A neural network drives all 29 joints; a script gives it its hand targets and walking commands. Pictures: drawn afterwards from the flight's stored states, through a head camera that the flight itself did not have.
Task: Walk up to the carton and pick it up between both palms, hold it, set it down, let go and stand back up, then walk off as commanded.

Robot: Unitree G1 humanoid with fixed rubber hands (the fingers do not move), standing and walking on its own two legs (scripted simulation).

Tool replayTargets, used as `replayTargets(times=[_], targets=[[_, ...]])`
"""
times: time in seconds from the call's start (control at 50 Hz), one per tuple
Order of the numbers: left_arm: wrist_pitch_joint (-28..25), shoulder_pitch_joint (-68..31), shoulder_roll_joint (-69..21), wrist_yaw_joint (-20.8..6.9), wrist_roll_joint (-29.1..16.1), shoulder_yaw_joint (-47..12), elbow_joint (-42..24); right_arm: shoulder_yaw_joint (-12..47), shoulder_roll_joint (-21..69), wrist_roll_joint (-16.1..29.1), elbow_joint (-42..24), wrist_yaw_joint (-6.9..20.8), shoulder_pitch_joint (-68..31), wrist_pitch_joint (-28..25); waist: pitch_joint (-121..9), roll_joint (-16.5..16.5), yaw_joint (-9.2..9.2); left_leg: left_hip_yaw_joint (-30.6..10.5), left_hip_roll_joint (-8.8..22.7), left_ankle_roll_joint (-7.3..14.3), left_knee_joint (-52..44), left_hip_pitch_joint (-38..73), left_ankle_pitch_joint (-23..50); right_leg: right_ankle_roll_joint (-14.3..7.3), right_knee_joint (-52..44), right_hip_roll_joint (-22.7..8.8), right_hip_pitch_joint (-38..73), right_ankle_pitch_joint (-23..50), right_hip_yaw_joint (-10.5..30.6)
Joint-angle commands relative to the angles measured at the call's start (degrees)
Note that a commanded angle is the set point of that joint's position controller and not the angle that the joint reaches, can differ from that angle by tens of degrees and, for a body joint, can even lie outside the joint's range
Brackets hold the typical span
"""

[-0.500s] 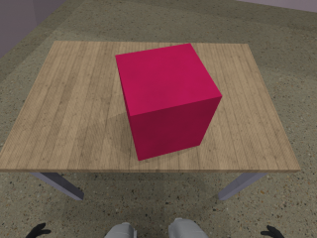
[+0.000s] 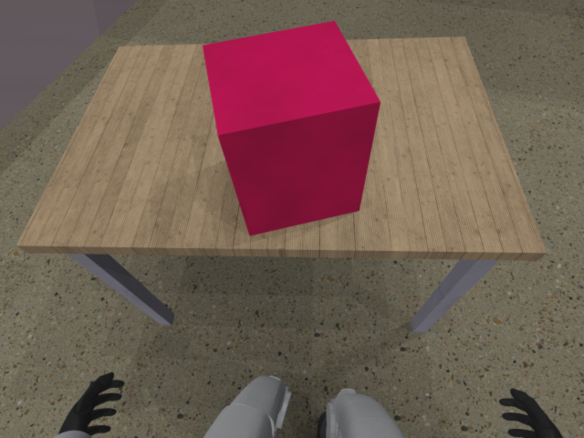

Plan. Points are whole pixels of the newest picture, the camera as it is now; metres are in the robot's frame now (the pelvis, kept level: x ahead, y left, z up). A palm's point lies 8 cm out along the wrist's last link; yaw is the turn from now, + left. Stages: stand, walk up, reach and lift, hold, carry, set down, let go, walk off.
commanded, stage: walk off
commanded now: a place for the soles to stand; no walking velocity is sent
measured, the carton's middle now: (288, 136) +0.56 +0.05 +0.03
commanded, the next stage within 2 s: stand in 1.96 s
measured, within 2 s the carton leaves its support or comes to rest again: neither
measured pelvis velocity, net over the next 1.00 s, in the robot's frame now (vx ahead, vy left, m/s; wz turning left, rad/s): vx -0.25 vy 0.08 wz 0.03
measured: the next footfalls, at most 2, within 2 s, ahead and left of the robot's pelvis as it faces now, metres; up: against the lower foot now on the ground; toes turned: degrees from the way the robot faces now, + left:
left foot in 0.28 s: -0.03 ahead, +0.20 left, +0.00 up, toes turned -5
right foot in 0.68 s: -0.22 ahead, -0.05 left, +0.00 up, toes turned +0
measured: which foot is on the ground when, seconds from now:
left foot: up 0.00-0.26, down 0.28-0.72, up 0.74-1.00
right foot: down 0.00-0.34, up 0.36-0.66, down 0.68-1.00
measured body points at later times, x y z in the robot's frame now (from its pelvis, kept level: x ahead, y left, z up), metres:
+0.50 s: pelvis -0.16 +0.08 +0.00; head -0.16 +0.11 +0.44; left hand -0.01 +0.41 -0.11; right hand -0.12 -0.23 -0.10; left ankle -0.07 +0.20 -0.70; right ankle -0.12 -0.08 -0.62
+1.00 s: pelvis -0.25 +0.08 +0.02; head -0.31 +0.07 +0.47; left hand -0.28 +0.43 -0.08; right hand -0.16 -0.26 -0.08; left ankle -0.16 +0.21 -0.64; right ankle -0.27 -0.05 -0.70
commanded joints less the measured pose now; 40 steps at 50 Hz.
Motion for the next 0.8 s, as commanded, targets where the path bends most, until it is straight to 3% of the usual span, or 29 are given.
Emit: replayTargets(times=[0.0,0.04,0.08,0.1,0.12,0.14,0.18,0.22,0.24,0.26,0.28,0.3,0.32,0.34,0.4,0.42,0.44,0.46,0.52,0.54,0.58,0.62,0.64,0.66,0.68,0.7,0.72,0.76,0.78], targets=[[-1.22,6.08,15.72,0.35,0.72,4.93,-4.74,-2.31,-9.58,0.14,-4.66,-0.04,4.46,-1.02,-18.46,-9.85,1.55,-0.90,2.70,0.81,-2.33,-10.86,-3.07,-5.10,-15.78,-21.75,18.85,28.07,30.27],[-1.04,3.75,16.99,0.09,0.85,5.57,-5.11,-2.22,-9.71,0.17,-4.78,0.03,5.31,-1.39,-17.94,-11.78,0.57,1.13,4.05,0.72,-3.06,-7.55,-3.83,-6.16,-17.23,-21.99,12.84,21.31,29.18],[-0.27,2.73,17.62,-0.51,1.27,5.91,-6.79,-2.65,-10.92,-0.18,-3.25,0.83,8.22,-0.70,-18.60,-14.43,-0.11,4.18,3.54,1.64,-5.55,-1.91,-4.17,-6.38,-20.32,-21.55,6.12,6.53,27.99],[-0.11,1.38,17.59,-0.96,1.42,6.22,-6.53,-2.91,-11.55,0.20,-2.58,1.15,8.86,-1.07,-17.01,-14.80,-0.52,4.20,3.91,1.89,-9.38,-1.37,-2.56,-4.93,-21.92,-20.75,3.77,-0.25,28.56],[-0.10,-0.83,17.29,-1.12,1.40,5.56,-6.64,-2.56,-10.60,-0.08,-1.74,1.32,9.58,-1.13,-16.81,-13.73,-2.02,5.57,4.58,2.91,-10.49,1.63,-0.60,-6.01,-21.84,-20.64,-0.56,0.90,26.30],[0.31,-2.22,16.98,-1.28,1.83,5.48,-7.25,-2.79,-11.10,0.26,-1.79,1.27,11.35,-1.58,-17.88,-17.20,-2.02,5.13,4.33,2.96,-12.24,3.66,-3.68,-6.96,-20.46,-19.60,-1.86,-0.98,24.90],[1.63,-1.81,16.29,-1.93,1.53,5.24,-7.39,-2.74,-11.35,0.41,-0.90,1.26,12.84,-1.89,-20.21,-18.00,-2.02,7.60,3.90,3.92,-20.15,8.58,-1.76,-4.09,-20.50,-15.68,-2.97,-7.29,20.75],[2.13,-4.81,17.28,-1.81,1.21,5.11,-7.22,-2.56,-11.08,-0.05,-1.09,1.70,16.22,-2.47,-18.94,-13.39,-4.89,7.02,4.98,6.40,-30.29,19.57,3.00,-1.88,-16.27,-13.83,-14.48,-13.06,19.08],[2.93,-3.38,15.50,-1.71,0.83,5.69,-6.39,-2.63,-12.20,-0.79,0.78,1.88,18.41,-2.22,-20.37,-7.83,-5.58,1.83,6.75,7.10,-35.90,20.42,-0.91,0.16,-8.60,-9.89,-16.60,-21.12,13.29],[2.80,-3.88,13.24,-1.43,0.50,4.62,-5.34,-2.94,-13.67,-1.06,-0.22,1.42,16.42,-2.74,-16.69,1.21,-6.60,-13.62,14.06,10.58,-47.00,13.34,-11.75,2.55,10.67,-1.96,-20.48,-24.22,9.63],[2.49,-4.61,14.53,-1.40,0.68,4.83,-6.76,-3.20,-18.09,-1.01,-0.97,1.27,13.05,-3.16,-13.12,7.27,-7.02,-34.47,26.85,17.52,-57.83,-1.26,-20.21,5.07,28.39,4.26,-17.45,-19.74,8.06],[1.98,-4.28,15.90,-0.97,1.08,5.06,-6.92,-3.35,-19.94,-1.91,-3.11,0.46,5.94,-2.91,-10.34,9.71,-6.29,-42.55,29.42,19.94,-62.22,-11.74,-21.07,5.18,31.54,4.13,-10.60,-18.24,16.24],[1.98,-1.41,16.44,-1.17,0.99,5.00,-5.83,-3.17,-19.49,-2.19,-4.43,0.00,1.08,-3.49,-9.05,8.64,-3.10,-40.44,28.09,18.15,-61.30,-15.73,-24.11,4.74,32.08,2.78,-7.25,-15.90,17.93],[2.53,-0.70,17.13,-1.70,0.78,5.63,-4.56,-2.62,-17.93,-2.30,-5.18,-0.25,-0.63,-3.82,-9.50,7.80,-2.46,-34.31,25.55,16.55,-59.46,-11.87,-22.73,4.34,31.55,1.20,-8.41,-13.04,16.72],[3.33,10.28,17.93,-2.54,-0.15,6.67,1.84,-2.20,-14.80,-1.29,-3.65,-0.59,-2.43,-4.58,-11.01,4.88,1.70,-18.92,18.54,9.90,-55.66,-4.10,-18.87,4.70,35.34,4.46,-11.10,-4.41,14.51],[2.96,11.67,17.74,-2.76,-0.45,6.58,2.07,-2.37,-13.83,-0.91,-3.85,-0.46,-1.66,-5.12,-10.80,4.83,1.11,-16.65,18.06,9.25,-56.29,0.54,-21.71,5.53,34.76,4.09,-12.41,-3.39,11.36],[2.38,11.14,16.81,-2.60,-0.60,5.92,1.94,-1.87,-12.90,-0.90,-4.58,-0.17,-0.10,-5.41,-11.34,6.86,-0.22,-17.75,18.47,11.42,-55.02,2.20,-23.60,5.93,32.10,2.63,-12.14,-5.63,11.39],[1.82,12.02,16.52,-2.92,-1.15,5.61,2.40,-2.21,-12.25,-0.98,-4.37,0.22,1.26,-5.76,-12.10,8.68,-0.72,-17.57,17.18,10.27,-56.57,3.88,-25.45,6.23,29.99,2.56,-10.08,-5.76,11.40],[0.11,8.61,14.33,-3.56,-1.55,4.66,2.86,-3.44,-14.43,-1.93,-1.25,1.13,7.15,-5.87,-13.81,12.08,-3.15,-17.75,17.83,12.84,-57.47,10.21,-28.94,5.92,9.33,-0.83,-9.75,-15.37,8.87],[-0.01,9.65,15.21,-4.18,-1.29,5.51,3.15,-4.15,-15.44,-2.33,-0.95,1.70,8.78,-5.64,-15.56,15.16,-3.91,-15.17,17.08,12.03,-56.66,13.54,-25.12,5.71,1.35,-1.37,-6.02,-17.64,5.79],[-0.63,12.24,14.50,-4.69,-0.91,5.14,4.64,-4.67,-15.92,-2.39,-1.52,2.25,9.81,-5.21,-17.65,15.88,-3.32,-10.54,16.79,12.31,-55.59,14.14,-19.04,5.07,-9.32,-1.83,0.48,-21.70,1.40],[-1.40,22.22,12.05,-4.26,-0.77,5.54,8.50,-4.82,-14.89,-1.60,-1.87,2.20,4.76,-4.76,-17.26,9.95,3.32,0.23,11.00,7.88,-43.23,4.96,-8.73,3.15,-27.67,-2.01,17.47,-12.62,-0.94],[-1.50,28.60,13.37,-4.06,-0.45,6.18,9.54,-4.02,-10.61,-1.05,-3.01,2.40,4.03,-4.61,-16.63,1.54,6.63,6.36,6.41,3.42,-30.24,-2.13,-3.01,1.93,-35.09,-4.19,23.93,-11.33,4.94],[-0.98,24.68,18.29,-4.18,0.63,7.46,8.80,-2.61,-6.81,0.07,-3.15,2.35,6.85,-4.46,-12.12,-13.19,3.97,10.27,-0.42,2.19,-14.59,-13.35,0.26,0.98,-35.79,-15.85,21.40,-18.08,28.00],[-1.80,17.28,21.46,-3.62,1.16,7.61,5.70,-2.29,-7.20,1.02,-5.86,2.21,5.56,-4.96,-5.40,-10.29,1.33,5.73,1.58,2.23,-14.10,-25.09,2.38,0.27,-37.48,-23.42,14.99,-23.81,39.57],[-1.90,12.42,26.15,-3.92,1.65,9.11,5.97,-3.21,-11.22,0.94,-5.12,2.15,2.04,-5.76,-1.16,-11.00,2.97,0.99,4.80,3.27,-12.88,-23.70,3.40,-6.73,-44.70,-27.29,1.90,-48.04,48.71],[-2.01,3.80,26.94,-3.63,1.21,8.14,3.56,-3.87,-13.34,1.84,-2.70,1.91,3.41,-6.32,7.35,-14.93,-0.86,-1.14,8.86,3.63,-6.33,-14.38,4.78,-9.53,-46.63,-29.28,-14.68,-50.01,42.75],[-3.59,4.92,21.74,-3.60,0.35,6.68,3.72,-4.63,-14.00,1.36,-1.11,2.86,4.83,-6.36,10.91,-9.13,-3.28,0.45,6.82,2.36,-6.73,-14.85,8.74,-5.23,-43.90,-23.04,-8.08,-38.90,32.68],[-4.26,5.18,20.26,-3.73,0.32,6.29,3.50,-4.04,-12.44,1.23,-1.90,3.42,5.91,-6.55,7.68,-9.73,-2.69,1.98,6.12,2.89,-8.43,-17.93,9.05,-5.50,-39.87,-21.98,1.47,-32.87,29.39]])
